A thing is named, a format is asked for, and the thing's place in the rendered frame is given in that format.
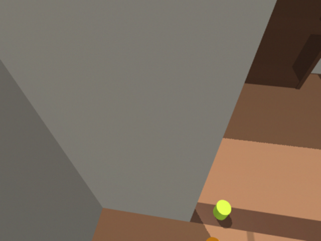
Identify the bookshelf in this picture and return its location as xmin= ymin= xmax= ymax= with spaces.
xmin=245 ymin=0 xmax=321 ymax=89

